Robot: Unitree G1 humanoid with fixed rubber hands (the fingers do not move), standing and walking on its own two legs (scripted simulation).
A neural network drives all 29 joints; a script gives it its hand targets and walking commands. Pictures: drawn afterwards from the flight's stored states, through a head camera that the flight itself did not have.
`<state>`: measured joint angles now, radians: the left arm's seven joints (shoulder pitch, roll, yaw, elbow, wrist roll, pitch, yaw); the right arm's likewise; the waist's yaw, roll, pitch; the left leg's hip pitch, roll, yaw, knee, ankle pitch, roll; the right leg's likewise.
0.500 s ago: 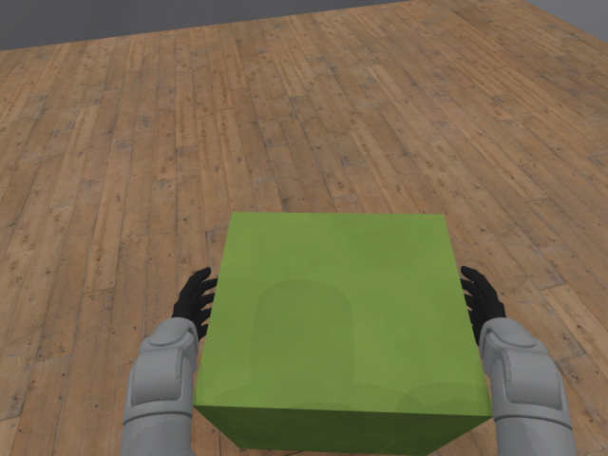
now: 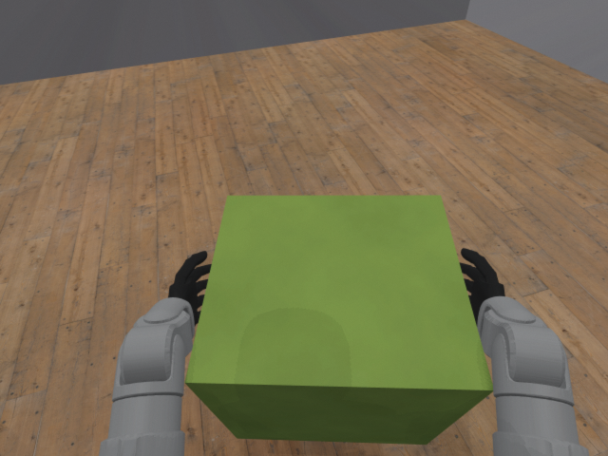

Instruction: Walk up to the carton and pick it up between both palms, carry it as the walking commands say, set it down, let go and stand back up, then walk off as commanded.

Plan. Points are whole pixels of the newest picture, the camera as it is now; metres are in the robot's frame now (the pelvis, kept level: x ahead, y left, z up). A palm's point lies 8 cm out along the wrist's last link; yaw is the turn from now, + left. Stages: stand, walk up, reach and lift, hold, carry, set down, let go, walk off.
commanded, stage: carry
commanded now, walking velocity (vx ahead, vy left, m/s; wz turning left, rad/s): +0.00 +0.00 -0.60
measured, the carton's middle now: (331, 325) +0.31 +0.01 +0.00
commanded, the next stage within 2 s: none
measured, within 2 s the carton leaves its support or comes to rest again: neither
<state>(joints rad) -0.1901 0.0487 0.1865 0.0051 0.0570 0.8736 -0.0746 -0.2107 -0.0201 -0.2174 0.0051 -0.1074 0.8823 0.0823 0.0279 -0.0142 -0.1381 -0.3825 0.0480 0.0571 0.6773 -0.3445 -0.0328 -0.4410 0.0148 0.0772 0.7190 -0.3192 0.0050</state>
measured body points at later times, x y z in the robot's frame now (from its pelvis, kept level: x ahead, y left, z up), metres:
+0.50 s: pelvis -0.04 -0.02 +0.00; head +0.00 -0.02 +0.45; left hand +0.36 +0.07 +0.09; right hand +0.26 -0.30 +0.09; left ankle -0.01 +0.13 -0.70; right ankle -0.05 -0.11 -0.72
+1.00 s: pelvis -0.07 -0.01 +0.00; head -0.02 -0.03 +0.45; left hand +0.33 -0.04 +0.08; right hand +0.12 -0.36 +0.08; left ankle -0.02 +0.10 -0.71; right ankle -0.12 -0.09 -0.72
